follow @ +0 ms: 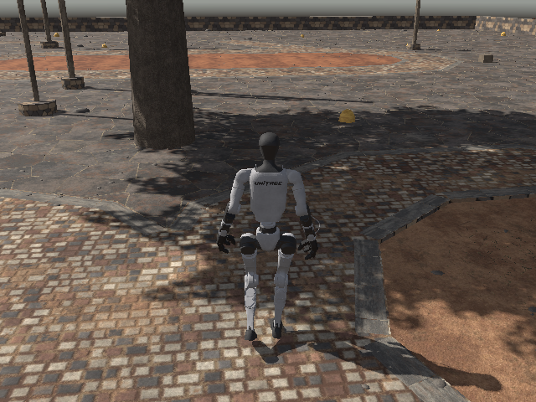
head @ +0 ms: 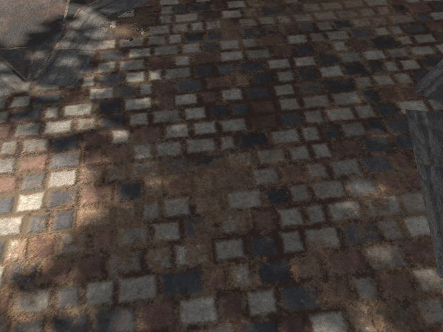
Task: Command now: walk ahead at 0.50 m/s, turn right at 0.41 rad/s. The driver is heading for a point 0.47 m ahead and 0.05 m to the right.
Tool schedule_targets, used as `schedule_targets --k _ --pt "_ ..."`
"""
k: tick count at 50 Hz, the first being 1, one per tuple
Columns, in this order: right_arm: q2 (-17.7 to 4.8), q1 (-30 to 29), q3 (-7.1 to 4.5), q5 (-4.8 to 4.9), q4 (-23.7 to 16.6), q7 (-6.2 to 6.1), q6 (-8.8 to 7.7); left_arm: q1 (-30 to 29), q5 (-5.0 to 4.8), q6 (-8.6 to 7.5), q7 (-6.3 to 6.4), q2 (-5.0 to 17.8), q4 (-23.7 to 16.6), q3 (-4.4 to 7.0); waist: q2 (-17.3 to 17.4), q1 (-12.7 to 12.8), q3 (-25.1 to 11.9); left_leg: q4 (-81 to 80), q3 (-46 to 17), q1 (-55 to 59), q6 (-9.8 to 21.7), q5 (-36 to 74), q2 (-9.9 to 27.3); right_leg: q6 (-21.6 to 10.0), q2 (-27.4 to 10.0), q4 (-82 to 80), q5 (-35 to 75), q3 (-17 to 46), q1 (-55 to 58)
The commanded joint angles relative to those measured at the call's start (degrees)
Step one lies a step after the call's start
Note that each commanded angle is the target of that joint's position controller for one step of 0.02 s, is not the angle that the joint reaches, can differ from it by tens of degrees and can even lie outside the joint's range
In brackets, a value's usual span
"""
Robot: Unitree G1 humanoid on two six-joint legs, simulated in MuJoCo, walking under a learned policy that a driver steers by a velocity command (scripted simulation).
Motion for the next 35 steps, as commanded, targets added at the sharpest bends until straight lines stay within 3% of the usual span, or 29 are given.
schedule_targets --k 1,4,7,10,14,17,18,19,20,21,22,23,24,25,27,31,35 --pt "-5.6 1.1 -0.9 -0.85 -5.0 0.47 0.48 3.1 -0.42 -0.83 0.45 6.2 -1.3 1.33 -2.7 -1.4 -1.0 -1.7 -3.4 -12.3 -2.0 2.0 6.1 -9.7 -15.9 -17.2 4.6 23.0 6.8" --pt "-4.8 -1.8 -0.51 -1.02 -6.5 0.57 1.77 5.6 -0.67 -1.71 0.57 7.9 -0.5 1.95 -3.2 -1.1 -1.4 -8.1 -1.3 -13.1 -4.6 4.9 6.5 -9.9 -13.1 -18.4 9.2 19.2 4.9" --pt "-4.6 -10.1 -0.29 -0.77 -9.7 0.78 1.95 9.0 -0.84 -1.51 0.68 8.4 -0.1 2.24 -3.5 1.4 -0.1 -17.9 -0.2 -16.9 -6.4 12.2 6.6 -8.3 -11.5 -19.0 10.3 18.8 6.6" --pt "-4.2 -15.5 0.05 -0.31 -11.6 1.06 1.86 12.2 -0.83 -1.17 0.87 8.6 0.1 2.54 -4.4 4.0 -1.1 -25.1 -0.3 -17.8 -6.8 17.7 5.5 -6.3 -10.7 -16.8 13.0 19.4 11.1" --pt "-4.4 -21.3 0.48 0.17 -14.2 1.17 1.26 15.1 0.02 -0.76 1.48 8.9 0.0 2.7 -5.1 6.1 -1.5 -31.3 -0.6 -18.1 -6.2 17.4 3.5 -5.9 -11.8 -12.4 19.7 22.0 16.9" --pt "-6.3 -18.4 0.11 0.45 -14.3 0.92 0.49 12.2 0.48 -0.75 2.13 10.2 -1.4 3.11 -6.1 3.4 -2.2 -37.4 -2.0 -9.8 -4.4 13.3 2.1 -3.8 -12.8 -8.3 22.5 24.8 16.7" --pt "-7.4 -14.3 -0.31 0.55 -13.1 0.56 0.2 10.2 0.54 -0.86 2.09 10.8 -2.1 3.26 -6.4 1.4 -3.5 -39.2 -1.7 -3.1 -3.5 10.9 0.9 -2.7 -12.4 -5.3 25.5 25.1 14.7" --pt "-8.7 -7.8 -0.91 0.3 -11.3 -0.16 -0.44 9.1 0.11 -1.1 1.78 10.8 -2.3 3.25 -4.5 -1.8 -6.0 -43.2 -1.4 5.9 -2.2 12.5 0.2 -1.0 -9.3 2.7 29.8 23.4 13.0" --pt "-11.5 -0.2 -1.71 -0.74 -10.2 -1.03 -1.33 9.1 -0.76 -1.58 1.34 8.8 -2.8 2.69 -0.8 -5.0 -12.3 -44.5 -6.6 17.9 0.4 13.5 7.2 0.9 -5.8 15.1 24.7 19.7 8.6" --pt "-15.7 5.1 -2.51 -1.94 -10.7 -1.98 -1.22 12.8 -2.31 -1.77 1.62 3.1 -4.6 1.21 7.8 -4.6 -19.7 -43.6 -23.0 31.9 4.3 23.3 23.3 2.8 -0.4 31.4 -3.9 12.2 -3.3" --pt "-17.4 3.3 -3.45 -0.51 -10.4 -1.58 0.0 18.6 -1.66 -1.19 2.08 5.2 -5.1 1.62 16.8 -0.9 -23.9 -46.0 -40.7 33.2 11.8 36.4 30.0 3.4 3.6 40.9 -26.5 8.4 -11.7" --pt "-10.9 -0.3 -2.28 0.46 -11.2 -1.1 0.44 17.7 0.1 0.02 2.62 7.5 -2.3 1.97 5.0 0.6 -16.6 -44.9 -33.9 26.1 11.8 37.0 27.1 3.4 -1.1 45.1 -22.6 10.1 -13.2" --pt "-6.1 -2.7 -0.94 0.98 -11.3 -0.78 0.24 13.2 0.71 0.35 2.16 6.9 -2.3 1.88 0.4 0.1 -10.3 -45.5 -24.1 19.3 10.5 42.6 23.2 4.1 -1.9 43.7 -19.6 9.5 -12.8" --pt "-4.2 -4.1 -0.23 0.69 -11.0 -0.64 0.16 11.1 0.66 0.69 1.79 5.7 -2.8 1.7 0.6 0.9 -7.9 -47.0 -17.4 15.6 8.4 46.4 20.0 4.7 -3.3 40.6 -17.9 9.2 -11.9" --pt "-5.1 -3.4 -0.29 0.93 -9.2 -0.59 -0.42 10.0 1.32 1.93 0.93 4.5 -3.1 1.43 5.6 1.6 -6.1 -48.9 -10.6 11.4 7.3 52.8 16.3 5.8 -3.3 37.3 -15.5 8.4 -9.5" --pt "-6.4 -3.4 -0.5 0.89 -7.5 -0.35 -0.8 8.5 0.83 2.85 0.54 3.6 -3.3 0.87 5.2 3.1 -8.7 -49.8 -5.9 10.2 8.6 56.4 15.7 6.7 -2.2 30.5 -11.4 8.2 -7.2" --pt "-6.5 -3.4 -0.25 0.88 -5.9 -0.21 0.06 2.9 0.8 3.38 0.52 1.8 -3.8 -0.83 7.5 1.9 -8.2 -50.4 -1.5 6.3 7.1 50.2 13.2 6.9 -3.9 15.1 -5.5 4.2 0.6"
